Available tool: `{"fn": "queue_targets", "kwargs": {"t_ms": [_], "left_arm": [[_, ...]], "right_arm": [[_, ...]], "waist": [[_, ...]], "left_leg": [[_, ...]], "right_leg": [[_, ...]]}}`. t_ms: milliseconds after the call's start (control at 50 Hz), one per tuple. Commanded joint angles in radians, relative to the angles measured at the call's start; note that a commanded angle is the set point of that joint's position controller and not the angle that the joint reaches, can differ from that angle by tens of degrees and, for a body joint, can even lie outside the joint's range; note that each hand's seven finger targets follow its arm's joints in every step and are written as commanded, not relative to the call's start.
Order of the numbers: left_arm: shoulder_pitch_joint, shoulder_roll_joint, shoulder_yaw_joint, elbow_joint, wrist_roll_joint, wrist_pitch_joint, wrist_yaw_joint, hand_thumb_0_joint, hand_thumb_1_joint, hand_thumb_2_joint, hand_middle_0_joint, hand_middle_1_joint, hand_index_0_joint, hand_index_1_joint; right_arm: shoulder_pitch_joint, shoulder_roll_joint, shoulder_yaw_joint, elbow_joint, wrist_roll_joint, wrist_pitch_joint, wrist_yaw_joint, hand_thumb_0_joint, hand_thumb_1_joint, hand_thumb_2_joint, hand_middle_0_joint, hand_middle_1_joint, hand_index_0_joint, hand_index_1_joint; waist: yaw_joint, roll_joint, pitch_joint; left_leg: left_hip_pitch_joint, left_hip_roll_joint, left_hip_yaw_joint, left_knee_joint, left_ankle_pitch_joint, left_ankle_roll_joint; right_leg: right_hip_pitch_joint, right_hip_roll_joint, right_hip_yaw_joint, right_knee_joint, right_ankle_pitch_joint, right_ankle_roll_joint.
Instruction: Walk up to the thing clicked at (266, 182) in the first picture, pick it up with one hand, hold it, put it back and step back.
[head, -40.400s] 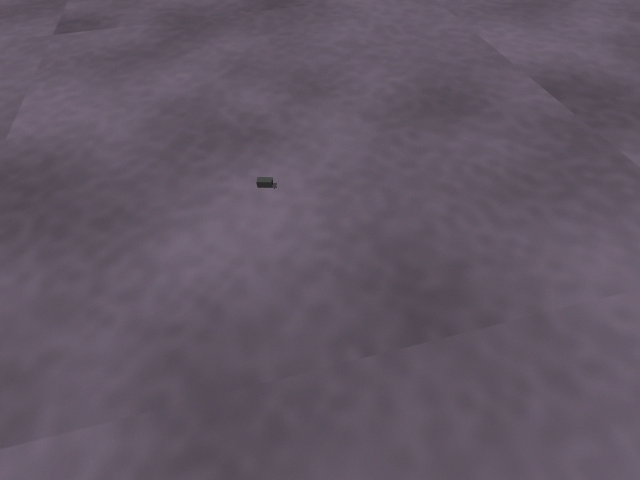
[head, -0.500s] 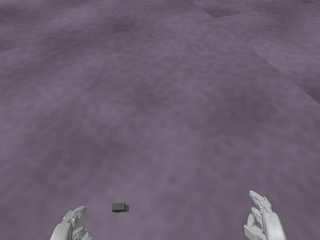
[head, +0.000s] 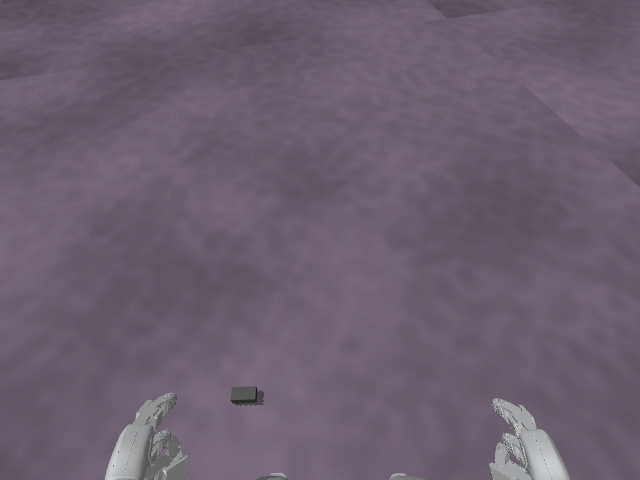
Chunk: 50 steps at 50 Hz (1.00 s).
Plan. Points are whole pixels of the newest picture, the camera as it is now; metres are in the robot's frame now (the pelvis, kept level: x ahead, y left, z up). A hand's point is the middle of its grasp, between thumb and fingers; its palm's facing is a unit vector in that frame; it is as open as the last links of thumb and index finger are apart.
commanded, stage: stand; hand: left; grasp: from above
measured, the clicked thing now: (244, 394) +0.45 +0.25 -0.71
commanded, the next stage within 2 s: none
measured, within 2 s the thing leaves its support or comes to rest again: neither
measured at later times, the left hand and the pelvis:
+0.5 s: hand out of the picture +0.05 +0.24 -0.11, palm faces +0.04 -0.95 -0.31, open 7.4 cm; pelvis +0.00 +0.02 +0.05, yaw +0 degrees
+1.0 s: hand out of the picture +0.04 +0.24 -0.10, palm faces +0.02 -0.94 -0.34, open 7.4 cm; pelvis +0.00 +0.00 +0.06, yaw +0 degrees
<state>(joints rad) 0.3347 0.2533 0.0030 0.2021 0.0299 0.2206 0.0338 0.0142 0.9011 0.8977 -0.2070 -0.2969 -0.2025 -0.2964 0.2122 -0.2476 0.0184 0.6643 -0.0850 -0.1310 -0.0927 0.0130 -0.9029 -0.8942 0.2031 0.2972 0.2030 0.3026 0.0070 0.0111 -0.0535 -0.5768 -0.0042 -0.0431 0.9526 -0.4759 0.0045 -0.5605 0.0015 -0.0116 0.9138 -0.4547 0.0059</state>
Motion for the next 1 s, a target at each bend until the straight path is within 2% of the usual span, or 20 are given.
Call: {"fn": "queue_targets", "kwargs": {"t_ms": [0,40,60,80,100,120,200,340,400,440,480,500,560,620,640,720,760,840,900,980], "left_arm": [[-0.103,0.179,0.086,0.176,0.030,-0.173,0.006,0.000,0.900,0.900,-0.200,-0.300,-0.200,-0.301],[-0.127,0.183,0.090,0.263,0.020,-0.182,0.008,0.000,0.900,0.900,-0.200,-0.300,-0.200,-0.301],[-0.154,0.188,0.090,0.306,0.019,-0.189,0.008,0.000,0.900,0.900,-0.200,-0.300,-0.200,-0.301],[-0.171,0.183,0.090,0.344,0.017,-0.196,0.008,0.000,0.900,0.900,-0.200,-0.300,-0.200,-0.301],[-0.160,0.178,0.090,0.385,0.017,-0.204,0.008,0.000,0.900,0.900,-0.200,-0.300,-0.200,-0.301],[-0.165,0.178,0.090,0.420,0.018,-0.209,0.010,0.000,0.900,0.900,-0.200,-0.300,-0.200,-0.301],[-0.173,0.175,0.087,0.541,0.012,-0.228,0.011,0.000,0.900,0.900,-0.200,-0.300,-0.200,-0.301],[-0.176,0.182,0.078,0.709,0.000,-0.229,0.013,0.000,0.900,0.900,-0.200,-0.300,-0.200,-0.301],[-0.179,0.192,0.075,0.761,-0.001,-0.233,0.016,0.000,0.900,0.900,-0.200,-0.300,-0.200,-0.301],[-0.183,0.192,0.071,0.787,-0.002,-0.233,0.017,0.000,0.900,0.900,-0.200,-0.300,-0.200,-0.301],[-0.194,0.196,0.070,0.805,0.002,-0.230,0.017,0.000,0.900,0.900,-0.200,-0.300,-0.200,-0.301],[-0.200,0.201,0.071,0.814,-0.001,-0.230,0.016,0.000,0.900,0.900,-0.200,-0.300,-0.200,-0.301],[-0.190,0.193,0.068,0.845,0.000,-0.223,0.011,0.000,0.900,0.900,-0.200,-0.300,-0.200,-0.301],[-0.181,0.195,0.066,0.865,0.002,-0.226,0.007,0.000,0.900,0.900,-0.200,-0.300,-0.200,-0.301],[-0.188,0.199,0.067,0.866,0.002,-0.229,0.006,0.000,0.900,0.900,-0.200,-0.300,-0.200,-0.301],[-0.205,0.211,0.066,0.873,0.001,-0.238,0.007,0.000,0.900,0.900,-0.200,-0.300,-0.200,-0.301],[-0.204,0.213,0.064,0.880,0.002,-0.237,0.007,0.000,0.900,0.900,-0.200,-0.300,-0.200,-0.301],[-0.211,0.221,0.061,0.882,-0.001,-0.240,0.006,0.000,0.900,0.900,-0.200,-0.300,-0.200,-0.301],[-0.212,0.230,0.060,0.888,-0.003,-0.238,0.004,0.000,0.900,0.900,-0.200,-0.300,-0.200,-0.301],[-0.222,0.235,0.060,0.890,-0.006,-0.241,0.002,0.000,0.900,0.900,-0.200,-0.300,-0.200,-0.301]], "right_arm": [[-0.044,-0.181,-0.092,0.002,0.023,0.032,0.050,0.000,-0.900,-0.900,0.200,0.300,0.200,0.300],[-0.071,-0.170,-0.099,0.029,0.035,0.047,0.064,0.000,-0.900,-0.900,0.200,0.300,0.200,0.300],[-0.061,-0.166,-0.100,0.054,0.036,0.055,0.068,0.000,-0.900,-0.900,0.200,0.300,0.200,0.300],[-0.057,-0.172,-0.101,0.077,0.031,0.059,0.070,0.000,-0.900,-0.900,0.200,0.300,0.200,0.300],[-0.068,-0.175,-0.105,0.093,0.030,0.060,0.072,0.000,-0.900,-0.900,0.200,0.300,0.200,0.300],[-0.066,-0.179,-0.105,0.107,0.028,0.066,0.071,0.000,-0.900,-0.900,0.200,0.300,0.200,0.300],[-0.072,-0.180,-0.106,0.168,0.035,0.078,0.066,0.000,-0.900,-0.900,0.200,0.300,0.200,0.300],[-0.074,-0.207,-0.103,0.271,0.047,0.095,0.052,0.000,-0.900,-0.900,0.200,0.300,0.200,0.300],[-0.059,-0.209,-0.104,0.309,0.052,0.099,0.049,0.000,-0.900,-0.900,0.200,0.300,0.200,0.300],[-0.056,-0.212,-0.101,0.329,0.055,0.101,0.049,0.000,-0.900,-0.900,0.200,0.300,0.200,0.300],[-0.078,-0.216,-0.101,0.338,0.055,0.105,0.050,0.000,-0.900,-0.900,0.200,0.300,0.200,0.300],[-0.075,-0.220,-0.101,0.344,0.055,0.105,0.049,0.000,-0.900,-0.900,0.200,0.300,0.200,0.300],[-0.085,-0.223,-0.101,0.359,0.054,0.110,0.051,0.000,-0.900,-0.900,0.200,0.300,0.200,0.300],[-0.096,-0.225,-0.102,0.368,0.054,0.109,0.055,0.000,-0.900,-0.900,0.200,0.300,0.200,0.300],[-0.095,-0.222,-0.100,0.368,0.055,0.110,0.057,0.000,-0.900,-0.900,0.200,0.300,0.200,0.300],[-0.090,-0.217,-0.096,0.381,0.059,0.106,0.061,0.000,-0.900,-0.900,0.200,0.300,0.200,0.300],[-0.096,-0.228,-0.096,0.383,0.057,0.109,0.062,0.000,-0.900,-0.900,0.200,0.300,0.200,0.300],[-0.104,-0.229,-0.091,0.391,0.060,0.107,0.064,0.000,-0.900,-0.900,0.200,0.300,0.200,0.300],[-0.104,-0.235,-0.089,0.400,0.061,0.110,0.065,0.000,-0.900,-0.900,0.200,0.300,0.200,0.300],[-0.104,-0.235,-0.081,0.408,0.063,0.109,0.066,0.000,-0.900,-0.900,0.200,0.300,0.200,0.300]], "waist": [[0.019,-0.030,-0.093],[0.023,-0.082,-0.060],[0.012,-0.082,-0.052],[0.011,-0.040,-0.043],[0.018,-0.010,-0.053],[0.016,0.003,-0.023],[0.016,-0.007,-0.011],[0.014,0.010,0.044],[0.009,-0.012,0.028],[0.007,-0.001,0.046],[0.009,0.004,0.080],[0.007,0.008,0.075],[0.010,0.036,0.122],[0.017,0.018,0.129],[0.012,0.019,0.121],[0.004,-0.019,0.097],[0.003,-0.013,0.109],[0.003,-0.019,0.089],[0.002,-0.014,0.100],[0.001,-0.008,0.086]], "left_leg": [[0.191,0.028,-0.042,-0.249,0.362,0.058],[0.205,0.012,-0.038,-0.259,0.302,0.050],[0.223,0.012,-0.039,-0.283,0.247,0.051],[0.247,0.023,-0.051,-0.313,0.243,0.055],[0.275,0.033,-0.063,-0.324,0.288,0.058],[0.261,0.038,-0.076,-0.364,0.254,0.056],[0.314,0.052,-0.085,-0.409,0.391,0.048],[0.379,0.076,-0.106,-0.560,0.388,0.033],[0.426,0.075,-0.088,-0.570,0.453,0.031],[0.430,0.077,-0.090,-0.594,0.455,0.030],[0.422,0.079,-0.098,-0.627,0.387,0.028],[0.439,0.084,-0.098,-0.637,0.395,0.028],[0.394,0.092,-0.125,-0.703,0.214,0.027],[0.388,0.093,-0.129,-0.719,0.188,0.025],[0.379,0.090,-0.124,-0.716,0.186,0.028],[0.439,0.086,-0.099,-0.683,0.310,0.023],[0.425,0.084,-0.100,-0.687,0.273,0.021],[0.454,0.088,-0.091,-0.678,0.338,0.019],[0.442,0.088,-0.089,-0.685,0.292,0.018],[0.450,0.092,-0.084,-0.680,0.330,0.017]], "right_leg": [[0.222,-0.081,0.117,-0.198,0.319,-0.068],[0.215,-0.094,0.136,-0.280,0.241,-0.065],[0.207,-0.105,0.149,-0.308,0.184,-0.063],[0.208,-0.098,0.136,-0.311,0.173,-0.056],[0.226,-0.091,0.116,-0.310,0.224,-0.049],[0.232,-0.085,0.109,-0.327,0.200,-0.042],[0.315,-0.090,0.092,-0.371,0.347,-0.037],[0.405,-0.088,0.078,-0.473,0.339,-0.025],[0.452,-0.103,0.084,-0.509,0.392,-0.023],[0.464,-0.103,0.080,-0.531,0.387,-0.018],[0.445,-0.097,0.072,-0.554,0.324,-0.014],[0.451,-0.101,0.076,-0.554,0.334,-0.014],[0.440,-0.090,0.066,-0.562,0.273,-0.011],[0.440,-0.090,0.068,-0.573,0.263,-0.013],[0.453,-0.095,0.072,-0.580,0.264,-0.013],[0.446,-0.110,0.084,-0.605,0.303,-0.012],[0.442,-0.106,0.084,-0.618,0.257,-0.010],[0.446,-0.115,0.090,-0.624,0.302,-0.015],[0.438,-0.111,0.094,-0.631,0.268,-0.016],[0.455,-0.115,0.097,-0.632,0.310,-0.017]]}}
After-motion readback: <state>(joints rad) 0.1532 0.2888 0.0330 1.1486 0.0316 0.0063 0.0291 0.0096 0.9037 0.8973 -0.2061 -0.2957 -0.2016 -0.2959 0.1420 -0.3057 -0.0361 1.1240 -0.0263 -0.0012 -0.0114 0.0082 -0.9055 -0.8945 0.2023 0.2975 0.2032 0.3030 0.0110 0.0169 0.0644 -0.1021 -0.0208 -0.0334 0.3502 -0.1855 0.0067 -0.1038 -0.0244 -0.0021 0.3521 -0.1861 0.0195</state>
